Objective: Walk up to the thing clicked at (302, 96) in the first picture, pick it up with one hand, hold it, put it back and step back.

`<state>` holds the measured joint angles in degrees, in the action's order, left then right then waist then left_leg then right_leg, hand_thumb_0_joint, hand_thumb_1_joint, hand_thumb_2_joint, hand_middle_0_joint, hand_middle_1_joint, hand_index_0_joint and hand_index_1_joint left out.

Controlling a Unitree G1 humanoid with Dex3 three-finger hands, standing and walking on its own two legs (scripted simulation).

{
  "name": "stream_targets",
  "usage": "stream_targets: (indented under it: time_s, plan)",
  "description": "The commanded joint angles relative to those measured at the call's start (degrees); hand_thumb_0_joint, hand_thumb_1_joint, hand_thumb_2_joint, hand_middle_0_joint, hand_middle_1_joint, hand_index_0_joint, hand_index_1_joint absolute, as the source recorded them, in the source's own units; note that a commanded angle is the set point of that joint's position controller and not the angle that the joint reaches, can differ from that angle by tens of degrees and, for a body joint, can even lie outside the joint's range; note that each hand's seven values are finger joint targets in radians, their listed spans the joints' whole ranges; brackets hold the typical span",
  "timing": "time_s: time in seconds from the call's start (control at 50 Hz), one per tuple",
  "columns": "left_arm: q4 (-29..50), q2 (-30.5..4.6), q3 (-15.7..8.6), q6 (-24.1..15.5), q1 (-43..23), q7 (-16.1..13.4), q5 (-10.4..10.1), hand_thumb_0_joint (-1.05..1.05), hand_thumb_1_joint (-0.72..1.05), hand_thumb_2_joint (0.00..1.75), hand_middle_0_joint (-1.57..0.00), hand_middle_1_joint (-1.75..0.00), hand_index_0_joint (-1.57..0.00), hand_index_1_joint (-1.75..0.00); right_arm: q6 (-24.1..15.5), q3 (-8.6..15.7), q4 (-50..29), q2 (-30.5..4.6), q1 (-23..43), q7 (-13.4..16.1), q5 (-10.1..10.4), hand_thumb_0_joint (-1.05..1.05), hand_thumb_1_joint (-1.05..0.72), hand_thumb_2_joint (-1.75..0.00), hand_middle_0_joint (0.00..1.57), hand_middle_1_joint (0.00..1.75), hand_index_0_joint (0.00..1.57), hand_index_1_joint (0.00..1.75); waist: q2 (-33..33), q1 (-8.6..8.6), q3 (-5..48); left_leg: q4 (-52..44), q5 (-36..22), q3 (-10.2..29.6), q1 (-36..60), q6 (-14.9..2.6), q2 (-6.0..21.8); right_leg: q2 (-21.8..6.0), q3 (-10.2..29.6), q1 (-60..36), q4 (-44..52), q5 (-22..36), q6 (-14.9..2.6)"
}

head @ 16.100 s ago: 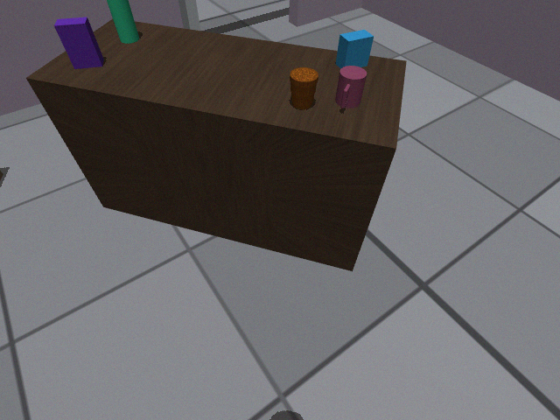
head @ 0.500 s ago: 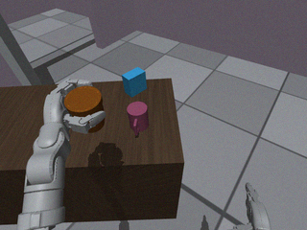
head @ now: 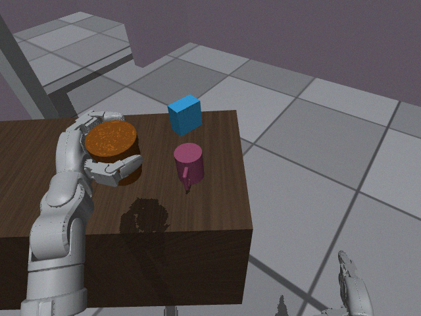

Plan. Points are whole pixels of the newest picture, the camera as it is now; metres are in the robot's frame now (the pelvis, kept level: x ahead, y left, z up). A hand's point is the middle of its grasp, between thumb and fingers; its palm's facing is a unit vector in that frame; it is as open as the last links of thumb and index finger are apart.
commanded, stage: hold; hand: left
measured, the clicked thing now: (118, 156) +0.34 +0.17 +0.17
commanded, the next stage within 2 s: crouch in 1.80 s
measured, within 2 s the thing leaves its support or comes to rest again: neither
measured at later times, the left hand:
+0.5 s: hand (112, 150) +0.33 +0.17 +0.19, palm faces +0.16 -0.99 +0.00, open 10.6 cm
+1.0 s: hand (107, 154) +0.33 +0.18 +0.18, palm faces +0.18 -0.98 -0.01, open 10.6 cm
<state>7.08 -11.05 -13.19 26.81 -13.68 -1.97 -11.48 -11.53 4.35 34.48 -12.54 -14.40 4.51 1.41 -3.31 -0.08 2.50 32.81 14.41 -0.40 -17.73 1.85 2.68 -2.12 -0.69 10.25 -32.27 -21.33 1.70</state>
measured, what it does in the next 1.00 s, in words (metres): stands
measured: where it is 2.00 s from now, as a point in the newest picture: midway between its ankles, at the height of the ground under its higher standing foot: outside the picture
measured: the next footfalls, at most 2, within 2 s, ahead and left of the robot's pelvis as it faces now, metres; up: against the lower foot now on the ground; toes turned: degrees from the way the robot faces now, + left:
none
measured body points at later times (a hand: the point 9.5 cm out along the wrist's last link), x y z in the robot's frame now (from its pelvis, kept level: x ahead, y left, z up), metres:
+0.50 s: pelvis +0.00 +0.00 +0.00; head -0.02 -0.02 +0.45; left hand +0.32 +0.22 +0.19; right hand +0.17 -0.26 -0.07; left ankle +0.03 +0.14 -0.73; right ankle -0.04 -0.14 -0.73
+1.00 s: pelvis -0.01 +0.00 +0.00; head -0.02 -0.02 +0.45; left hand +0.31 +0.23 +0.19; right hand +0.16 -0.26 -0.08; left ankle +0.03 +0.14 -0.73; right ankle -0.04 -0.14 -0.73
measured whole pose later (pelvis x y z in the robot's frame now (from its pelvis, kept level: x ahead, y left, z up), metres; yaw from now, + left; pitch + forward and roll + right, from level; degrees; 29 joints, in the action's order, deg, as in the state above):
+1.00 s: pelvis -0.01 +0.00 +0.00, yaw +0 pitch -1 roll +0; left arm 8.3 -11.7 -14.2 26.8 -12.8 -1.7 -11.9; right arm -12.0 4.8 36.8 -12.6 -13.5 5.0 1.4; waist -3.4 -0.2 1.9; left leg 32.2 13.5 -0.2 -17.9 1.9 2.7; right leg -2.1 -0.9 10.5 -32.0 -20.7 1.6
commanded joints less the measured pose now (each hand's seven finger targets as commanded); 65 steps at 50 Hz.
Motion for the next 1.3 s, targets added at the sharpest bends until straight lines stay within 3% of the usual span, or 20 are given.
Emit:
stream_targets:
  time_s: [0.0, 0.08, 0.12, 0.22, 0.44, 0.5, 0.6, 0.62, 0.66, 0.68, 0.72, 0.8, 0.84, 0.88, 1.02, 1.08, 1.12, 1.18, 1.22, 1.28]
  plan:
    - [16.5, -10.0, -3.7, -6.4, -23.6, 0.6, -1.0, 0.00, 0.15, 1.26, -1.25, -1.41, -1.27, -1.41, -3.2, 1.7, -9.4, -5.7, 6.9, 0.2, 0.2, 0.00, 0.54, -0.05, 0.05, 0.05, 0.05, 0.05, 2.3, -0.42, 13.9, -2.1, -15.6, -1.2, 13.2, -2.60, -2.0, 2.0, -2.5, 4.8, 5.2, 19.5, -0.21]
    - [16.0, -9.2, -3.3, -5.8, -23.7, 0.9, -1.4, 0.00, 0.19, 1.27, -1.27, -1.41, -1.29, -1.41, -3.5, 2.0, -8.9, -6.1, 7.1, 0.3, 0.1, 0.00, 0.54, -0.05, 0.05, 0.05, 0.05, 0.05, 2.1, 0.28, 13.5, -1.7, -15.3, -1.6, 13.4, -2.74, -2.3, 1.7, -2.3, 4.5, 5.4, 20.0, 0.07]
    - [19.5, -11.9, -5.0, -6.0, -25.9, 0.5, -1.2, 0.00, 0.20, 1.28, -1.27, -1.42, -1.29, -1.42, -3.4, 2.2, -8.5, -6.4, 7.1, 0.3, 0.2, 0.00, 0.54, -0.05, 0.05, 0.05, 0.05, 0.05, 1.5, -0.20, 14.5, -2.0, -15.6, -1.3, 13.8, -2.60, -2.2, 1.9, -2.5, 4.4, 5.1, 20.0, -0.10]
    - [13.3, -8.7, -4.0, -4.7, -21.4, 0.9, -1.7, 0.00, 0.19, 1.28, -1.27, -1.42, -1.29, -1.42, -3.2, 2.5, -9.2, -6.5, 6.5, 0.5, 0.2, 0.00, 0.54, -0.05, 0.05, 0.05, 0.05, 0.05, 5.1, 0.40, 13.3, -1.8, -15.8, -1.4, 13.3, -3.03, -2.2, 1.9, -2.5, 4.7, 5.5, 20.5, 0.27]
    - [19.8, -12.5, -5.6, -6.0, -26.7, 0.2, -1.1, 0.00, 0.18, 1.28, -1.28, -1.43, -1.30, -1.43, -3.2, 2.6, -8.6, -6.3, 7.0, 0.3, 0.4, 0.00, 0.54, -0.05, 0.05, 0.05, 0.05, 0.05, 0.3, -0.34, 13.6, -2.6, -13.7, -1.4, 13.7, -2.47, -2.3, 1.7, -2.3, 5.0, 5.5, 18.0, -0.41]
    - [14.6, -9.6, -3.9, -5.4, -23.4, 0.4, -1.2, 0.00, 0.18, 1.27, -1.27, -1.41, -1.29, -1.42, -3.5, 2.5, -8.8, -6.3, 7.3, 0.5, 0.1, 0.00, 0.54, -0.05, 0.05, 0.05, 0.05, 0.05, 2.8, 0.53, 13.5, -2.4, -14.2, -1.2, 13.6, -2.65, -2.0, 1.9, -2.6, 4.5, 5.7, 18.5, -0.22]
    - [13.8, -10.6, -4.4, -5.0, -24.3, 0.9, -1.4, 0.00, 0.18, 1.28, -1.26, -1.42, -1.29, -1.42, -3.9, 3.4, -7.3, -7.7, 8.3, 0.8, 0.1, 0.00, 0.54, -0.05, 0.05, 0.05, 0.05, 0.05, 3.0, 0.54, 11.9, -3.0, -12.1, -1.2, 13.1, -2.47, -2.1, 2.1, -2.6, 5.7, 5.9, 16.4, -0.40]
    - [14.3, -9.3, -2.9, -4.6, -24.0, 1.1, -1.3, 0.00, 0.18, 1.28, -1.26, -1.41, -1.29, -1.42, -3.8, 1.9, -7.1, -6.2, 8.1, 0.7, 0.1, 0.00, 0.54, -0.05, 0.05, 0.05, 0.05, 0.05, 3.0, 0.06, 12.7, -3.2, -12.1, -1.1, 13.4, -2.58, -2.1, 2.1, -2.8, 5.3, 6.0, 16.5, -0.40]
    - [15.1, -10.4, -4.5, -4.7, -24.3, 1.2, -1.8, 0.00, 0.19, 1.28, -1.26, -1.42, -1.29, -1.42, -3.7, 3.1, -7.1, -7.5, 7.8, 0.8, 0.2, 0.00, 0.54, -0.05, 0.05, 0.05, 0.05, 0.05, 2.2, 0.08, 12.5, -3.3, -12.2, -1.2, 13.2, -2.36, -2.0, 2.2, -2.8, 5.7, 5.9, 16.3, -0.57]
    - [17.5, -9.8, -3.2, -4.9, -25.2, 1.3, -1.7, 0.00, 0.19, 1.28, -1.26, -1.42, -1.29, -1.42, -3.7, 1.5, -7.4, -5.7, 7.8, 0.4, 0.2, 0.00, 0.55, -0.05, 0.05, 0.05, 0.05, 0.05, 2.1, -0.39, 13.2, -3.3, -12.5, -1.1, 13.4, -2.36, -2.0, 2.2, -3.0, 5.0, 5.9, 16.5, -0.62]
    - [11.7, -10.2, -5.3, -4.2, -20.8, 0.9, -1.7, 0.00, 0.20, 1.29, -1.26, -1.42, -1.29, -1.42, -3.5, 3.9, -7.0, -8.0, 6.9, 0.6, 0.4, 0.00, 0.54, -0.05, 0.05, 0.05, 0.05, 0.05, 4.2, -0.02, 12.0, -3.1, -12.7, -1.2, 12.5, -2.62, -2.0, 2.1, -2.8, 5.2, 5.9, 16.9, -0.34]
    - [16.1, -10.3, -5.3, -4.9, -22.5, 0.5, -1.5, 0.00, 0.19, 1.28, -1.26, -1.41, -1.28, -1.41, -3.0, 1.8, -7.5, -5.5, 6.7, 0.2, 0.4, 0.00, 0.54, -0.05, 0.05, 0.05, 0.05, 0.05, 3.6, -0.87, 12.3, -3.2, -12.1, -1.4, 12.1, -2.60, -2.3, 2.0, -2.7, 4.6, 6.2, 16.4, -0.34]
    - [17.2, -11.7, -6.3, -5.3, -23.7, 0.3, -1.6, 0.00, 0.18, 1.29, -1.25, -1.42, -1.28, -1.42, -3.2, 3.8, -7.7, -7.7, 7.6, 0.4, 0.5, 0.00, 0.54, -0.05, 0.05, 0.05, 0.05, 0.05, 2.8, -0.26, 12.0, -3.6, -10.8, -1.2, 12.5, -2.35, -2.0, 2.2, -2.6, 5.6, 6.0, 14.9, -0.56]
    - [19.1, -12.2, -5.8, -6.0, -25.3, 0.1, -1.2, 0.00, 0.18, 1.28, -1.25, -1.41, -1.27, -1.42, -3.2, 2.0, -7.8, -6.0, 7.6, 0.4, 0.4, 0.00, 0.54, -0.05, 0.05, 0.05, 0.05, 0.05, 1.2, -0.59, 12.7, -3.7, -10.6, -1.3, 13.0, -2.23, -2.1, 2.1, -2.6, 5.6, 6.1, 14.7, -0.69]
    - [21.1, -9.8, -2.7, -6.6, -23.9, 1.0, -1.5, 0.00, 0.16, 1.27, -1.24, -1.40, -1.27, -1.41, -4.1, 2.0, -7.0, -6.1, 8.6, 1.0, 0.1, 0.00, 0.54, -0.05, 0.05, 0.05, 0.05, 0.05, 0.5, 0.26, 14.0, -3.0, -12.3, -1.3, 14.2, -2.31, -2.1, 2.1, -2.5, 5.7, 5.8, 16.4, -0.56]
    - [16.9, -9.6, -3.6, -6.1, -21.5, 0.9, -1.6, 0.00, 0.17, 1.26, -1.24, -1.39, -1.26, -1.39, -4.2, 2.6, -6.4, -7.0, 8.7, 1.3, -0.1, 0.00, 0.54, -0.05, 0.05, 0.05, 0.05, 0.05, 2.5, 0.31, 13.1, -3.0, -13.4, -1.1, 13.7, -2.43, -2.0, 2.2, -2.6, 5.0, 5.8, 17.4, -0.39]
    - [21.9, -11.1, -3.9, -6.4, -24.9, 0.6, -1.5, 0.00, 0.14, 1.27, -1.24, -1.40, -1.26, -1.40, -4.3, 2.6, -5.7, -6.8, 8.3, 1.4, -0.1, 0.00, 0.54, -0.05, 0.05, 0.05, 0.05, 0.05, 0.9, 0.06, 14.0, -3.0, -14.1, -1.1, 14.5, -2.29, -2.0, 2.2, -2.6, 5.6, 5.6, 18.0, -0.49]
    - [15.7, -9.2, -3.7, -5.3, -22.3, 0.6, -1.6, 0.00, 0.16, 1.27, -1.24, -1.40, -1.26, -1.40, -4.3, 1.9, -7.2, -6.3, 8.4, 1.4, -0.1, 0.00, 0.55, -0.05, 0.05, 0.05, 0.05, 0.05, 3.6, 0.43, 12.6, -3.3, -12.7, -1.2, 13.6, -2.50, -2.0, 2.2, -2.7, 4.9, 6.1, 17.2, -0.24]
    - [18.4, -12.9, -6.4, -5.9, -25.9, 0.1, -1.5, 0.00, 0.14, 1.27, -1.23, -1.40, -1.26, -1.41, -4.0, 3.0, -5.6, -6.9, 6.9, 1.6, 0.0, 0.00, 0.54, -0.05, 0.05, 0.05, 0.05, 0.05, 2.7, 0.03, 14.3, -2.7, -14.9, -1.3, 14.6, -2.67, -2.2, 1.9, -2.4, 4.7, 5.8, 19.3, -0.12]
    - [12.9, -10.0, -5.4, -5.0, -22.9, 0.3, -1.7, 0.00, 0.15, 1.27, -1.23, -1.40, -1.26, -1.40, -3.9, 2.4, -6.6, -6.3, 6.7, 1.3, 0.1, 0.00, 0.54, -0.05, 0.05, 0.05, 0.05, 0.05, 3.9, 0.15, 11.5, -2.8, -14.1, -1.6, 13.0, -2.71, -2.2, 1.9, -2.5, 5.0, 5.8, 18.7, -0.04]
